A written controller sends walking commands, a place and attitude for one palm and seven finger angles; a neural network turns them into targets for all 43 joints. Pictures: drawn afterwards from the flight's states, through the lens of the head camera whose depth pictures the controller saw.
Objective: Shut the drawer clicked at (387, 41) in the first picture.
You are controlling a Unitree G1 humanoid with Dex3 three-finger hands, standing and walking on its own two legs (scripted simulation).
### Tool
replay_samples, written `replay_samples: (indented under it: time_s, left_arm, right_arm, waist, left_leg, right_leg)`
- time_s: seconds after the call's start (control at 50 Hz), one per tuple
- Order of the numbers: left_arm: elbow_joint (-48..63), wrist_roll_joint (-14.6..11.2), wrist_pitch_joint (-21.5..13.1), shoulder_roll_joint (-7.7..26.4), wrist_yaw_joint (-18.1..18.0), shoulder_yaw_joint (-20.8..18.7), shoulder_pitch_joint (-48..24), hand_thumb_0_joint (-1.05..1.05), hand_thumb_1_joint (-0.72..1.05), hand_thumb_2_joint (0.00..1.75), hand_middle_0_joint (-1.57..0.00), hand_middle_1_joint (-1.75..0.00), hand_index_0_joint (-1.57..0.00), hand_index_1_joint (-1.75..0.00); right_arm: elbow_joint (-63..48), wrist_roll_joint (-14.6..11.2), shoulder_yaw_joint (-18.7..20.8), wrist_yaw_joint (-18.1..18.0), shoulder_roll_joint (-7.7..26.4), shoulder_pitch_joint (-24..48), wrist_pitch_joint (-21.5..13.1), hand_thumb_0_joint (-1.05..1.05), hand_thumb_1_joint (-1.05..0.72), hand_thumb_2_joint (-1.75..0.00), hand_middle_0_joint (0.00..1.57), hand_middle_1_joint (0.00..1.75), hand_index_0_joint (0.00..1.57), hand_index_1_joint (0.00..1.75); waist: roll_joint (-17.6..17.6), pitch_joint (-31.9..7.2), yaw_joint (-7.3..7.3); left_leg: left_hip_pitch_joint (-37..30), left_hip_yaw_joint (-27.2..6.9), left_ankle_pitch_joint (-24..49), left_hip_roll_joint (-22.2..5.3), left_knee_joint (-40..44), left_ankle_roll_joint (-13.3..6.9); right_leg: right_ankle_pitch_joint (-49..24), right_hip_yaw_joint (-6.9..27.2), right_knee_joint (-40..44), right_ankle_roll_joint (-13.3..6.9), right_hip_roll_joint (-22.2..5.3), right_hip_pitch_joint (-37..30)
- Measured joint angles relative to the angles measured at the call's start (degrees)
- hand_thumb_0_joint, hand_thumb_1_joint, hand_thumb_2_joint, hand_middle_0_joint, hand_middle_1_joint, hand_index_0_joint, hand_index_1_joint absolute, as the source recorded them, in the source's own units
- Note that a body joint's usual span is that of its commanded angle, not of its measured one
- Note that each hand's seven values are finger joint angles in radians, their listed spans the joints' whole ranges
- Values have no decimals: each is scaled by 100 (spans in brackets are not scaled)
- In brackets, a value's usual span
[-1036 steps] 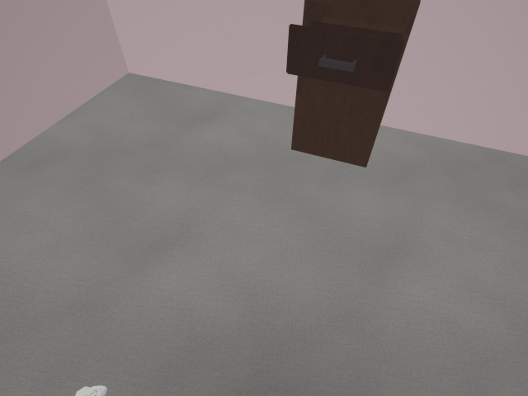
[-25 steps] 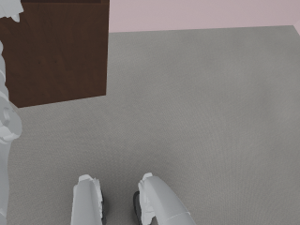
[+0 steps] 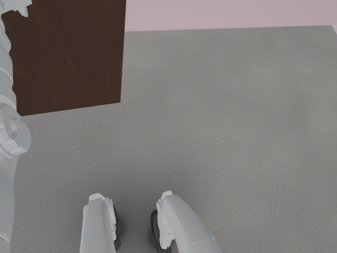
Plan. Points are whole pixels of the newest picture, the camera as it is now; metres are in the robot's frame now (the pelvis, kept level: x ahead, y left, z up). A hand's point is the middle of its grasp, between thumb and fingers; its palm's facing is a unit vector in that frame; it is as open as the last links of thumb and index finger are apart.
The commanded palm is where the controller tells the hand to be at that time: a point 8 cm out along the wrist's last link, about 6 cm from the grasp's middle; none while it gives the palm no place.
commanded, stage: pull the fist back off the drawer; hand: left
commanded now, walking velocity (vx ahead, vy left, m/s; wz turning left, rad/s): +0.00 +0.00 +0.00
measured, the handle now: out of the picture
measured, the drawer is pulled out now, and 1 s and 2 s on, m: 0.00 0.00 0.00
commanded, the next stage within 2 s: draw the hand back to the body in 0.30 s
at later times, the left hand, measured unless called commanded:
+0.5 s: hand out of the picture +0.60 +0.19 +0.11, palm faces +0.14 -0.99 -0.02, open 3.2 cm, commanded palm +0.54 +0.22 +0.12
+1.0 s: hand out of the picture +0.41 +0.20 +0.20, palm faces +0.15 -0.98 -0.16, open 3.2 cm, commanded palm +0.37 +0.25 +0.21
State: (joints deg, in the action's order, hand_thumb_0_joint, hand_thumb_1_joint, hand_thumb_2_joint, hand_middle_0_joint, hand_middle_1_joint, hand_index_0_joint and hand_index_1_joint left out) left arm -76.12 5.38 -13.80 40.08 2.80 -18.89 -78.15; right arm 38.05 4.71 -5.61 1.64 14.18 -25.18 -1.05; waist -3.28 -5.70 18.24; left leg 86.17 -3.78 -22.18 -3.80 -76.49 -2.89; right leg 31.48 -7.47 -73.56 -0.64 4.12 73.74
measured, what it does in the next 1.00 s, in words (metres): rises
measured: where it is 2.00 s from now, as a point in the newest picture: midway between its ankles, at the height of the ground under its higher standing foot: (137, 238)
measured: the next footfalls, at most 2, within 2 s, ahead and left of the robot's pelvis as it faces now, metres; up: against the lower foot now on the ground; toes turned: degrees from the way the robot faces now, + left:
none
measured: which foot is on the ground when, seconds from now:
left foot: down 0.00-1.00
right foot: down 0.00-1.00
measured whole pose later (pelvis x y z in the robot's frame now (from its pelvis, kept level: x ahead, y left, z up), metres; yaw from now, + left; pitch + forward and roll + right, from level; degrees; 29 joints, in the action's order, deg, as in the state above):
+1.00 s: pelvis +0.08 -0.02 +0.11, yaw +5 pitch +9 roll -1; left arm -18.3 -8.1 -8.7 17.5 3.4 -8.4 -9.4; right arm 30.2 -3.1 -0.3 -1.4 15.6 -12.1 3.9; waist -2.3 -6.4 1.7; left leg 35.2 1.1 -20.4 -1.4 -46.7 -0.9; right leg 27.9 -2.1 -44.1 -1.5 2.1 25.0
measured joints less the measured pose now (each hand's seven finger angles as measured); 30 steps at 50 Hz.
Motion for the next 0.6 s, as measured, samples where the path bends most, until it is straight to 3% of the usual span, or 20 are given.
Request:
replay_samples:
  time_s: [0.14,0.46,0.6]
  left_arm:
    - [361,-149,24,-196,7,-201,401,4,71,90,-140,-160,-140,-160]
    - [803,-515,-393,-690,155,-447,1451,2,88,91,-140,-160,-140,-160]
    - [2587,-1016,-207,-1317,401,-477,3271,2,89,90,-139,-160,-140,-160]
  right_arm:
    - [-62,-39,88,77,-12,23,89,0,-90,-90,20,30,20,30]
    - [-132,-163,282,148,60,142,361,0,-90,-90,20,30,20,30]
    - [-309,-439,451,178,4,167,597,0,-90,-90,20,30,20,30]
  waist:
    - [-11,-10,-92]
    - [-42,-94,-437]
    - [16,-106,-778]
  left_leg:
    - [-171,47,-41,-34,79,26]
    - [-953,173,-284,-83,419,137]
    - [-1973,370,-295,-92,1062,185]
  right_leg:
    - [16,56,72,-20,27,-137]
    - [198,206,416,-110,73,-848]
    - [132,415,1040,-123,70,-1772]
